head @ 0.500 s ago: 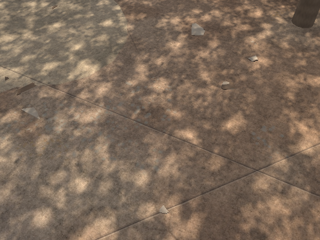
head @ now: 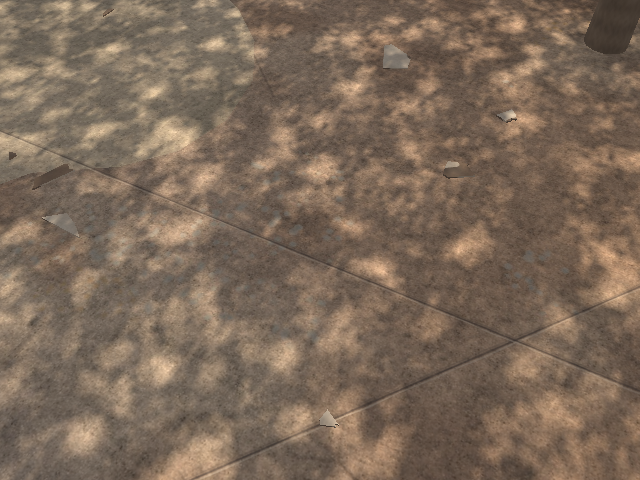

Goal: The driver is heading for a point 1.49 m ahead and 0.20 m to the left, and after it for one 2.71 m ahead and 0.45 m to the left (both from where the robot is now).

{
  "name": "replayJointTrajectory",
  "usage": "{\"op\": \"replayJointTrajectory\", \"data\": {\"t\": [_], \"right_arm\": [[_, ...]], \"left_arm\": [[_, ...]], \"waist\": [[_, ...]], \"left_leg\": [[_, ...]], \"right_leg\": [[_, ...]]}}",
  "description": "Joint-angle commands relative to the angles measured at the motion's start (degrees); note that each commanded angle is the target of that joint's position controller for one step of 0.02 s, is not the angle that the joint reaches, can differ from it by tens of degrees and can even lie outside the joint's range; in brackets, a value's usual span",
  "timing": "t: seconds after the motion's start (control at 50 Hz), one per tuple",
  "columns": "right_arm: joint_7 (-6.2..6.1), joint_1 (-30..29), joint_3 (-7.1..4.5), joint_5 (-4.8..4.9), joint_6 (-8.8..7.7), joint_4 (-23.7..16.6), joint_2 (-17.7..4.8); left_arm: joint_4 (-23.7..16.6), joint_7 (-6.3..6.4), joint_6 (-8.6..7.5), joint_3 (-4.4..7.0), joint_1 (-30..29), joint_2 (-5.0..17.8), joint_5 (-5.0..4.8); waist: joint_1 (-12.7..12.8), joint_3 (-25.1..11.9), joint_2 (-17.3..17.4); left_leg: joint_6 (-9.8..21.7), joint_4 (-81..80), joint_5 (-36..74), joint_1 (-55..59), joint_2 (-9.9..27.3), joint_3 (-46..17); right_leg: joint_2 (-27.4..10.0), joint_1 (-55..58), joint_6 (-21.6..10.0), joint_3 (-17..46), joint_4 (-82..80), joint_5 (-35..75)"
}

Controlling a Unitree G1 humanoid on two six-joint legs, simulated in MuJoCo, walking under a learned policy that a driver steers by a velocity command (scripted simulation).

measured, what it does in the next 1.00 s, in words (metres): walks ahead: right foot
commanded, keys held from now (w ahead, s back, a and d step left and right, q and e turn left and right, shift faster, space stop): no key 0.22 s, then w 0.42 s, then w+q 0.36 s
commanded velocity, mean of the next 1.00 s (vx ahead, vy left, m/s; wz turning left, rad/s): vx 0.28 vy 0.00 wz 0.11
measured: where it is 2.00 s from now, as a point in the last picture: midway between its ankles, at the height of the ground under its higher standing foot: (294, 335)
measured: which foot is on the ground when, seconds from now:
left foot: down 0.00-0.54, up 0.56-1.00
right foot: down 0.00-0.28, up 0.30-0.52, down 0.54-1.00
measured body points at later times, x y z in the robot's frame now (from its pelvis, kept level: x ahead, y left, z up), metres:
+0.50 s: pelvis +0.06 -0.03 +0.00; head +0.06 -0.05 +0.45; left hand +0.12 +0.23 -0.14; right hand -0.01 -0.29 -0.15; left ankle -0.04 +0.10 -0.74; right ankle +0.08 -0.15 -0.72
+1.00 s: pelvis +0.29 -0.04 -0.02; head +0.33 -0.04 +0.43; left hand +0.18 +0.19 -0.16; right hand +0.52 -0.23 -0.13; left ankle +0.46 +0.09 -0.72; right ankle +0.10 -0.15 -0.74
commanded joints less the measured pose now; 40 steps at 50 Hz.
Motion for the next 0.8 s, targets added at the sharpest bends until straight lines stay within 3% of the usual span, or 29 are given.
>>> {"op": "replayJointTrajectory", "data": {"t": [0.02, 0.22, 0.24, 0.26, 0.28, 0.3, 0.32, 0.34, 0.36, 0.4, 0.46, 0.5, 0.52, 0.54, 0.56, 0.58, 0.6, 0.62, 0.64, 0.68, 0.74, 0.8], "right_arm": [[-0.14, 5.05, -0.87, 0.02, -0.23, -0.59, -5.18], [-0.17, 5.83, -0.94, 0.07, -0.24, -0.6, -4.83], [-0.26, 6.84, -0.89, 0.05, -0.17, -0.07, -4.47], [-0.46, 7.29, -1.3, 0.39, 0.01, 0.06, -5.54], [-0.74, 7.24, -2.08, 0.89, 0.14, -0.4, -7.93], [-0.92, 8.26, -2.74, 1.31, 0.06, -0.78, -9.95], [-1.04, 8.42, -3.57, 1.48, -0.32, -1.22, -12.03], [-1.13, 8.43, -3.96, 1.11, -0.97, -1.6, -12.42], [-1.04, 8.49, -3.92, 0.63, -1.7, -1.81, -11.46], [-0.67, 7.37, -3.84, 1.26, -2.5, -2.73, -9.97], [-0.2, 5.93, -4.18, 1.88, -2.15, -3.67, -11.33], [0.04, 5.01, -4.15, 2.11, -1.84, -4.2, -11.65], [0.12, 3.96, -3.9, 1.98, -2.13, -4.7, -11.46], [0.44, 1.44, -3.01, 1.64, -2.63, -5.92, -8.79], [0.5, 2.02, -1.57, 0.92, -3.84, -8.5, -2.95], [0.57, 1.64, -2.03, 2.71, -4.79, -9.12, -4.4], [0.93, -1.02, -2.49, 3.81, -5.49, -10.23, -7.05], [1.16, -2.06, -2.84, 3.42, -5.84, -10.16, -8.21], [1.05, -2.11, -3.39, 2.49, -5.88, -9.72, -8.69], [1.53, -0.84, -4.09, 2.16, -4.81, -8.69, -8.77], [1.98, -4.19, -3.79, 2.09, -3.27, -9.67, -6.13], [2.09, -11.54, -3.31, 2.08, -3.25, -13.21, -5.19]], "left_arm": [[-0.98, 0.19, -0.26, 0.74, 2.35, 5.42, -0.01], [-1.03, 0.26, -0.29, 0.72, 3.2, 5.13, -0.05], [-0.58, 0.28, -0.23, 0.54, 4.15, 4.35, 0.01], [-0.58, 0.32, -0.19, 0.54, 4.03, 4.18, -0.17], [-1.08, 0.31, -0.38, 0.71, 3.25, 4.42, -0.42], [-2.42, 0.11, -0.99, 0.78, 0.99, 4.67, -0.41], [-4.09, -0.33, -1.99, 0.66, -1.49, 4.49, -0.51], [-5.38, -0.89, -3.03, 0.69, -3.64, 4.5, -0.87], [-6.12, -1.43, -3.93, 0.91, -4.56, 4.76, -1.22], [-6.79, -2.39, -5.59, 1.21, -4.15, 5.11, -1.76], [-6.64, -3.35, -6.85, 1.43, -3.32, 4.19, -1.95], [-3.19, -3.55, -6.49, 2.31, 5.28, 4.58, -2.02], [-1.59, -3.28, -6.14, 3.17, 10.9, 5.69, -1.94], [-0.6, -2.79, -6.19, 4.44, 17.99, 9.4, -1.71], [-0.58, -2.87, -6.55, 5.4, 24.92, 16.31, -1.13], [-0.41, -3.43, -7.56, 4.18, 22.24, 13.41, 0.05], [-2.59, -3.71, -8.26, 3.11, 15.45, 10.34, -0.28], [-4.27, -4.15, -8.48, 2.18, 10.33, 7.84, -0.35], [-5.38, -4.5, -8.33, 1.64, 7.34, 7.0, -0.16], [-5.27, -4.21, -7.73, 1.07, 8.06, 5.3, 0.29], [-4.08, -3.11, -7.6, 1.29, 12.52, 6.94, 0.95], [-5.19, -2.25, -7.46, 1.44, 11.66, 8.08, 1.39]], "waist": [[0.0, 1.45, 0.62], [-0.01, 1.69, 0.62], [-0.03, 0.36, 1.11], [-0.44, 1.25, 2.24], [-1.06, 2.91, 4.98], [-2.19, 5.48, 7.87], [-3.0, 8.24, 10.37], [-3.45, 10.65, 10.31], [-3.31, 11.72, 8.94], [-2.23, 10.33, 5.94], [-0.98, 6.4, 6.4], [2.9, 3.68, 5.67], [5.8, 1.71, 4.77], [9.34, -0.63, -3.29], [9.06, -6.14, -18.34], [6.92, -5.13, -13.56], [4.68, 1.26, -7.87], [3.05, 3.33, -4.91], [1.59, 3.9, -3.47], [0.39, 3.42, -4.75], [1.03, 3.88, -3.11], [1.81, 5.22, -2.33]], "left_leg": [[0.4, -6.32, 9.26, -6.0, 3.36, -3.12], [0.45, -6.31, 9.55, -5.91, 3.34, -3.13], [0.7, -7.23, 3.5, -5.37, 3.13, -3.12], [1.74, -8.68, -6.87, -5.77, 3.42, -4.35], [3.98, -10.98, -18.39, -6.26, 5.63, -8.16], [7.06, -14.77, -27.65, -5.84, 10.75, -15.13], [10.51, -18.36, -31.2, -6.35, 17.16, -22.86], [13.02, -20.43, -29.0, -5.45, 21.12, -27.63], [13.99, -20.58, -24.4, -2.04, 22.81, -29.17], [11.99, -18.86, -15.31, 3.98, 21.19, -24.56], [8.78, -15.8, -7.16, -1.02, 15.01, -13.48], [7.79, -10.29, -5.32, -10.27, 12.05, -9.74], [6.69, -4.62, 1.12, -13.53, 10.48, -8.11], [3.29, 12.93, 5.64, -19.24, 5.93, -2.15], [0.04, 34.44, -10.55, -32.01, -1.17, 0.91], [1.2, 46.09, -13.07, -37.27, 0.1, -7.2], [3.02, 49.56, -7.86, -41.8, 3.94, -8.17], [3.82, 48.15, -1.59, -40.77, 6.52, -7.31], [3.86, 44.56, 2.86, -38.44, 8.24, -6.6], [3.16, 39.77, 7.25, -33.36, 9.61, -5.32], [1.38, 36.64, 11.23, -36.06, 9.21, -4.89], [0.82, 25.53, 17.58, -37.5, 7.39, -5.88]], "right_leg": [[-0.42, 3.77, -2.26, -0.21, -2.11, 9.05], [-0.43, 3.64, -2.17, -0.29, -2.03, 9.05], [0.43, 4.17, -2.13, -1.37, -1.58, 4.44], [2.17, 2.47, -2.21, -3.33, 0.75, -2.81], [4.2, -1.38, -2.4, -5.87, 5.27, -11.1], [4.36, -7.7, -2.8, -7.0, 10.59, -14.28], [1.94, -12.34, -3.58, -6.33, 16.74, -13.39], [-0.7, -17.7, -4.3, -4.48, 22.37, -14.27], [-2.71, -23.38, -4.93, -2.9, 26.71, -16.27], [-4.97, -26.76, -5.95, -2.13, 23.81, -15.47], [-1.62, -11.47, -5.26, -7.67, 10.52, -9.79], [2.93, 5.5, -4.09, -11.65, 4.61, -0.5], [3.89, 12.76, -4.45, -11.28, 3.34, -0.58], [-4.69, 19.96, -7.42, 1.21, -3.22, -5.97], [-19.89, 28.7, -15.89, 29.97, -13.56, -12.82], [-23.61, 25.15, -19.79, 41.8, -18.33, -23.5], [-22.45, 20.43, -18.01, 34.95, -17.9, -24.71], [-18.98, 16.67, -15.51, 26.14, -18.12, -18.92], [-16.05, 13.6, -13.64, 19.07, -18.66, -11.33], [-11.77, 11.25, -10.64, 7.53, -19.16, 1.28], [-11.21, 11.49, -11.15, 0.77, -19.55, 13.43], [-10.87, 10.44, -10.84, -4.08, -20.88, 16.42]]}}
Next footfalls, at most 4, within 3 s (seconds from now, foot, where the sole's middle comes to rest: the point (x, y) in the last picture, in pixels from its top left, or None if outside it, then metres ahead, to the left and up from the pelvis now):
0.54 right None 0.14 -0.16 -0.78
1.04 left None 0.49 0.08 -0.78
1.56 right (346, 345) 0.83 -0.04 -0.78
2.02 left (236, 301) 0.95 0.24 -0.78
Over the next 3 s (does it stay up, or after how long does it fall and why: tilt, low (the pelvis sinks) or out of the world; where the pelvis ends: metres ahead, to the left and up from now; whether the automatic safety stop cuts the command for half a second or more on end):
stays up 0.93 0.08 0.00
